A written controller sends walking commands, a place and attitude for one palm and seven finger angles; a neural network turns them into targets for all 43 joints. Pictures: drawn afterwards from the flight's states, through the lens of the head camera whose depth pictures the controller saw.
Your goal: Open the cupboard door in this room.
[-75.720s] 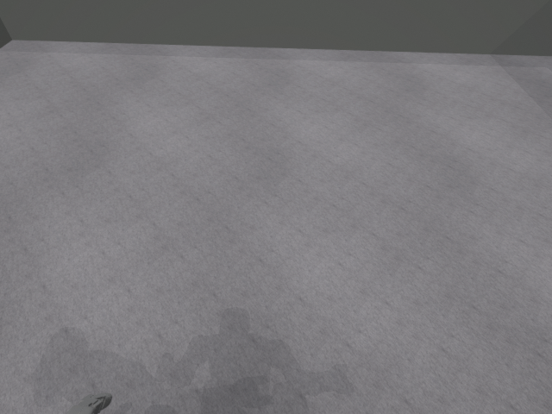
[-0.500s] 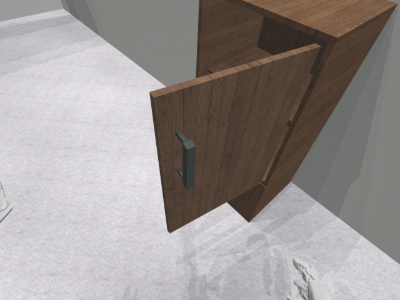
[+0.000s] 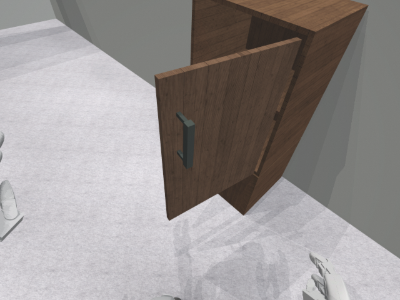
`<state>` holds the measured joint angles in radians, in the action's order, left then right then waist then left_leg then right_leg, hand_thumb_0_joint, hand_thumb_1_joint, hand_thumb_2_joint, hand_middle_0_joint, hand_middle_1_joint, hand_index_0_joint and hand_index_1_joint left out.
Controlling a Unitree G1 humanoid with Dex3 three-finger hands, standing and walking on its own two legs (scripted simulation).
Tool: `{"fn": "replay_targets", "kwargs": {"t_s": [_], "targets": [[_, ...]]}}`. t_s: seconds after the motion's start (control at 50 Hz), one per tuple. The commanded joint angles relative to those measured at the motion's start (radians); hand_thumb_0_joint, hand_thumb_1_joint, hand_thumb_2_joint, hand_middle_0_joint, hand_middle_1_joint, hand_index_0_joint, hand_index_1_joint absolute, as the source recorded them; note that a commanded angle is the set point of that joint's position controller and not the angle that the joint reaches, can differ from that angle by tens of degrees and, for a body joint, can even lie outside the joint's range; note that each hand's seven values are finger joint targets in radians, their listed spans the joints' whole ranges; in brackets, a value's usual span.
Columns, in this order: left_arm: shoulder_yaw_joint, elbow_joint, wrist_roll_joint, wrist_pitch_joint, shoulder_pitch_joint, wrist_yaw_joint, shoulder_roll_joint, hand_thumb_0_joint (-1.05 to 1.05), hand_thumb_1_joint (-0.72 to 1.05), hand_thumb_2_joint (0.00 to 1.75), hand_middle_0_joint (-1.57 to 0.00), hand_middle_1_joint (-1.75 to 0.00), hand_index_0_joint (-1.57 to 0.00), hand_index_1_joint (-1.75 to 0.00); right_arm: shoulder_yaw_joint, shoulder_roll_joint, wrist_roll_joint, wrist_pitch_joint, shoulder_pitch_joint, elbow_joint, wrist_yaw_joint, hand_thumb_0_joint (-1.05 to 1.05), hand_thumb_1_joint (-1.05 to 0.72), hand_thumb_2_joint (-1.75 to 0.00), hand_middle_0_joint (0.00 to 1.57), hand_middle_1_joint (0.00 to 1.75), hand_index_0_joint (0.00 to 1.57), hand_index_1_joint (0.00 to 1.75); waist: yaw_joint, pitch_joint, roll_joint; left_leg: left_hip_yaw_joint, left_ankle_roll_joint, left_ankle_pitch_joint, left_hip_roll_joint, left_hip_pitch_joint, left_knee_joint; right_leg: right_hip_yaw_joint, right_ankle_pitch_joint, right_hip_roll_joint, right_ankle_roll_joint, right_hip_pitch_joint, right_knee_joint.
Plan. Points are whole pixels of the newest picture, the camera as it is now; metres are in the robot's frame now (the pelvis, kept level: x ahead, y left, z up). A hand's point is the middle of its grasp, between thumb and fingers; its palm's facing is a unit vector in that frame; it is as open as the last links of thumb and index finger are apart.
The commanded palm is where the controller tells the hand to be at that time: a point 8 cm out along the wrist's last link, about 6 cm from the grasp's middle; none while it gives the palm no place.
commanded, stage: stop stepping back and stand still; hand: left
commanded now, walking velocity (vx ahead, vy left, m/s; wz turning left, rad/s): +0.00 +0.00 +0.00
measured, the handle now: (184, 141) +0.46 +0.07 +0.05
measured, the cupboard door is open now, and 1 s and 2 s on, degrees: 79 79 79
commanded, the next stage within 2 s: let the arm hang, fingers relaxed in 0.68 s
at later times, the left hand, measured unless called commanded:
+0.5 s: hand out of the picture +0.16 +0.30 +0.16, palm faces +0.36 -0.79 -0.50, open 7.4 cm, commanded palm +0.12 +0.33 +0.18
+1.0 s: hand out of the picture +0.11 +0.28 -0.11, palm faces -0.01 -0.94 -0.35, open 7.4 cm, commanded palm none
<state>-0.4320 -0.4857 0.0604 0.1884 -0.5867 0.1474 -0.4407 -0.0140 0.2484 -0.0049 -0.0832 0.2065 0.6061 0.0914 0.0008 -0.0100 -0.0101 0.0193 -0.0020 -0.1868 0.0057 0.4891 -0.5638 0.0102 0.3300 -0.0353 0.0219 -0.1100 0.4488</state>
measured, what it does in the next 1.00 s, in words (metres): steps on the spot: left foot, then right foot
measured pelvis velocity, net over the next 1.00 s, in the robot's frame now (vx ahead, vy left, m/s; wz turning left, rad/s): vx -0.06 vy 0.06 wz -0.03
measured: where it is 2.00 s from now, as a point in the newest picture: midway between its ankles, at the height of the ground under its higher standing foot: outside the picture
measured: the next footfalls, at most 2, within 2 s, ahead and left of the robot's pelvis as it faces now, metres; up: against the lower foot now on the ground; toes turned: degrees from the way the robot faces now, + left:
left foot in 0.06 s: +0.10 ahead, +0.09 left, +0.00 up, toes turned -2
right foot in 0.36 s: -0.09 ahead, -0.05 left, +0.00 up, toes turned -2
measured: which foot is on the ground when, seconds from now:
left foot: up 0.00-0.04, down 0.06-1.00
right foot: down 0.00-0.10, up 0.12-0.34, down 0.36-1.00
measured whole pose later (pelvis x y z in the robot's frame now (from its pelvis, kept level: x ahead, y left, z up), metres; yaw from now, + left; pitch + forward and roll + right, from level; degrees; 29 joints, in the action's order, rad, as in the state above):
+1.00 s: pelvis -0.06 +0.06 -0.02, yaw -2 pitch -3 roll -3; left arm -0.05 0.58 -0.03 -0.07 -0.26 0.02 -0.29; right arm 0.00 0.30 -0.03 0.01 0.19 0.88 0.00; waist -0.04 -0.03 -0.06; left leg 0.01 0.11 -0.18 -0.07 0.44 -0.66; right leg 0.07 0.43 -0.04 0.03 -0.22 0.69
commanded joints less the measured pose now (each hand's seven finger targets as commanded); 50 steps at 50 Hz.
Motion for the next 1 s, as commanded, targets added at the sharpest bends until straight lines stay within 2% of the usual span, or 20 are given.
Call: {"fn": "replay_targets", "kwargs": {"t_s": [0.0, 0.06, 0.08, 0.12, 0.18, 0.3, 0.36, 0.4, 0.44, 0.5, 0.56, 0.62, 0.7, 0.74, 0.76, 0.78, 0.84, 0.9, 0.96, 0.98], "targets": [[-0.083, -0.259, -0.013, 0.051, 0.131, 0.022, -0.181, 0.00, 0.90, 0.90, -0.20, -0.30, -0.20, -0.30, -0.023, 0.080, -0.002, -0.075, -0.083, -0.126, 0.007, 0.00, -0.90, -0.90, 0.20, 0.30, 0.20, 0.30, -0.019, -0.052, 0.077, -0.029, -0.003, -0.025, 0.003, -0.353, -0.100, -0.125, -0.008, 0.199, 0.094, -0.333, -0.184], [-0.063, -0.243, -0.039, 0.053, 0.277, 0.025, -0.181, 0.00, 0.90, 0.90, -0.20, -0.30, -0.20, -0.30, -0.025, 0.128, 0.005, -0.118, -0.102, -0.113, 0.031, 0.00, -0.90, -0.90, 0.20, 0.30, 0.20, 0.30, -0.010, 0.058, -0.206, -0.253, 0.035, -0.168, 0.136, -0.260, 0.316, -0.010, 0.082, 0.010, -0.027, -0.245, 0.039], [-0.072, -0.220, -0.048, 0.066, 0.263, 0.033, -0.174, 0.00, 0.90, 0.90, -0.20, -0.30, -0.20, -0.30, -0.017, 0.117, 0.004, -0.134, -0.089, -0.115, 0.033, 0.00, -0.90, -0.90, 0.20, 0.30, 0.20, 0.30, 0.002, 0.028, -0.267, -0.365, 0.065, -0.238, 0.197, -0.215, 0.399, -0.016, 0.066, -0.020, -0.027, -0.170, 0.136], [-0.096, -0.250, -0.054, 0.084, 0.243, 0.040, -0.187, 0.00, 0.90, 0.90, -0.20, -0.30, -0.20, -0.30, -0.008, 0.080, -0.018, -0.151, -0.061, -0.100, 0.024, 0.00, -0.90, -0.90, 0.20, 0.30, 0.20, 0.30, 0.005, -0.049, -0.290, -0.428, 0.028, -0.324, 0.227, -0.241, 0.494, -0.063, 0.163, -0.012, -0.017, -0.147, 0.313], [-0.100, -0.267, -0.042, 0.075, 0.082, 0.035, -0.163, 0.00, 0.90, 0.90, -0.20, -0.30, -0.20, -0.30, -0.010, 0.057, -0.015, -0.153, -0.053, -0.115, -0.002, 0.00, -0.90, -0.90, 0.20, 0.30, 0.20, 0.30, 0.021, -0.142, -0.158, -0.308, 0.020, -0.274, 0.189, -0.319, 0.480, -0.029, 0.144, -0.019, -0.010, -0.100, 0.250], [-0.096, -0.180, -0.015, 0.022, -0.092, 0.022, -0.138, 0.00, 0.90, 0.90, -0.20, -0.30, -0.20, -0.30, -0.004, 0.062, -0.020, -0.096, -0.088, -0.136, -0.016, 0.00, -0.90, -0.90, 0.20, 0.30, 0.20, 0.30, 0.006, -0.058, -0.158, -0.135, -0.055, -0.316, 0.093, -0.136, 0.454, 0.051, 0.074, -0.034, 0.010, 0.053, -0.076], [-0.135, -0.157, 0.000, 0.026, -0.010, 0.017, -0.194, 0.00, 0.90, 0.90, -0.20, -0.30, -0.20, -0.30, -0.007, 0.055, -0.029, -0.067, -0.084, -0.112, -0.014, 0.00, -0.90, -0.90, 0.20, 0.30, 0.20, 0.30, -0.009, -0.055, 0.069, -0.045, -0.031, -0.074, 0.013, -0.353, 0.060, -0.145, 0.111, 0.177, 0.084, -0.261, -0.307], [-0.124, -0.154, 0.001, 0.020, 0.072, 0.012, -0.191, 0.00, 0.90, 0.90, -0.20, -0.30, -0.20, -0.30, -0.014, 0.061, -0.015, -0.069, -0.085, -0.097, -0.007, 0.00, -0.90, -0.90, 0.20, 0.30, 0.20, 0.30, -0.007, -0.052, 0.181, -0.072, -0.017, -0.038, 0.004, -0.368, -0.089, -0.201, 0.135, 0.234, 0.116, -0.341, -0.298], [-0.095, -0.136, -0.010, 0.009, 0.105, 0.005, -0.153, 0.00, 0.90, 0.90, -0.20, -0.30, -0.20, -0.30, -0.026, 0.079, -0.001, -0.073, -0.076, -0.098, -0.004, 0.00, -0.90, -0.90, 0.20, 0.30, 0.20, 0.30, -0.015, -0.022, 0.168, -0.070, 0.001, -0.034, 0.016, -0.334, -0.059, -0.159, 0.087, 0.211, 0.097, -0.311, -0.244], [-0.053, -0.186, -0.029, 0.024, 0.210, 0.007, -0.144, 0.00, 0.90, 0.90, -0.20, -0.30, -0.20, -0.30, -0.015, 0.098, 0.006, -0.106, -0.094, -0.100, 0.012, 0.00, -0.90, -0.90, 0.20, 0.30, 0.20, 0.30, -0.007, -0.005, -0.090, -0.119, 0.025, 0.151, 0.065, -0.363, 0.159, -0.079, -0.110, 0.085, 0.012, -0.209, -0.087], [-0.052, -0.194, -0.048, 0.048, 0.214, 0.016, -0.147, 0.00, 0.90, 0.90, -0.20, -0.30, -0.20, -0.30, -0.007, 0.098, -0.002, -0.132, -0.104, -0.101, 0.017, 0.00, -0.90, -0.90, 0.20, 0.30, 0.20, 0.30, 0.011, -0.002, -0.273, -0.356, 0.032, -0.377, 0.186, -0.227, 0.467, -0.027, 0.076, -0.008, -0.020, -0.115, 0.117], [-0.068, -0.201, -0.061, 0.045, 0.212, 0.030, -0.151, 0.00, 0.90, 0.90, -0.20, -0.30, -0.20, -0.30, -0.012, 0.069, -0.015, -0.133, -0.079, -0.111, 0.008, 0.00, -0.90, -0.90, 0.20, 0.30, 0.20, 0.30, 0.027, 0.011, -0.195, -0.347, -0.010, -0.495, 0.207, -0.103, 0.591, -0.015, 0.131, -0.017, -0.003, -0.032, 0.272], [-0.088, -0.192, -0.048, 0.029, 0.021, 0.028, -0.149, 0.00, 0.90, 0.90, -0.20, -0.30, -0.20, -0.30, -0.018, 0.066, -0.006, -0.121, -0.079, -0.139, -0.010, 0.00, -0.90, -0.90, 0.20, 0.30, 0.20, 0.30, 0.024, -0.056, -0.116, -0.157, -0.024, -0.278, 0.110, -0.182, 0.451, 0.041, 0.071, -0.010, 0.009, 0.052, -0.060], [-0.105, -0.184, -0.033, 0.033, -0.031, 0.015, -0.158, 0.00, 0.90, 0.90, -0.20, -0.30, -0.20, -0.30, -0.021, 0.061, -0.011, -0.097, -0.083, -0.144, -0.018, 0.00, -0.90, -0.90, 0.20, 0.30, 0.20, 0.30, 0.005, -0.063, -0.031, -0.075, -0.040, -0.135, 0.038, -0.231, 0.248, -0.061, 0.031, 0.072, 0.045, -0.031, -0.206], [0.323, 0.650, -0.093, -0.084, 0.110, -0.111, 0.063, 0.00, 0.90, 0.90, -0.20, -0.30, -0.20, -0.30, -0.048, 0.185, 0.010, -0.132, -0.107, 0.144, -0.086, 0.00, -0.90, -0.90, 0.20, 0.30, 0.20, 0.30, -0.028, -0.077, 0.024, -0.117, 0.017, 0.271, 0.098, -0.217, -0.040, -0.102, -0.377, 0.223, 0.069, -0.115, -0.092], [0.291, 0.645, -0.098, -0.169, 0.180, -0.128, 0.001, 0.00, 0.90, 0.90, -0.20, -0.30, -0.20, -0.30, -0.064, 0.179, 0.033, -0.045, -0.020, 0.130, -0.085, 0.00, -0.90, -0.90, 0.20, 0.30, 0.20, 0.30, -0.043, -0.150, 0.057, -0.143, 0.005, 0.179, 0.088, -0.323, -0.092, -0.172, -0.514, 0.280, 0.107, -0.181, -0.048], [0.305, 0.698, -0.099, -0.178, 0.333, -0.132, -0.023, 0.00, 0.90, 0.90, -0.20, -0.30, -0.20, -0.30, -0.076, 0.237, 0.020, 0.024, -0.023, 0.145, -0.095, 0.00, -0.90, -0.90, 0.20, 0.30, 0.20, 0.30, -0.048, -0.031, 0.183, -0.177, 0.035, 0.028, 0.076, -0.260, -0.148, -0.112, 0.146, 0.209, 0.118, -0.404, -0.053], [0.336, 0.856, -0.098, -0.198, 0.353, -0.133, 0.001, 0.00, 0.90, 0.90, -0.20, -0.30, -0.20, -0.30, -0.054, 0.221, -0.012, 0.054, -0.046, 0.155, -0.090, 0.00, -0.90, -0.90, 0.20, 0.30, 0.20, 0.30, -0.033, 0.042, 0.173, -0.246, 0.083, 0.058, 0.091, -0.191, -0.057, -0.082, 0.118, 0.164, 0.103, -0.345, 0.011], [0.355, 1.035, -0.085, -0.226, 0.327, -0.128, 0.009, 0.00, 0.90, 0.90, -0.20, -0.30, -0.20, -0.30, -0.031, 0.239, -0.039, 0.069, -0.051, 0.183, -0.082, 0.00, -0.90, -0.90, 0.20, 0.30, 0.20, 0.30, 0.000, 0.122, -0.118, -0.574, 0.125, -0.407, 0.205, 0.005, 0.391, -0.047, 0.216, 0.033, 0.034, -0.208, 0.262], [0.351, 1.102, -0.088, -0.228, 0.298, -0.130, -0.004, 0.00, 0.90, 0.90, -0.20, -0.30, -0.20, -0.30, -0.036, 0.256, -0.040, 0.069, -0.051, 0.203, -0.078, 0.00, -0.90, -0.90, 0.20, 0.30, 0.20, 0.30, 0.015, 0.111, -0.195, -0.602, 0.113, -0.569, 0.210, 0.045, 0.487, -0.060, 0.211, 0.018, 0.029, -0.173, 0.384]]}}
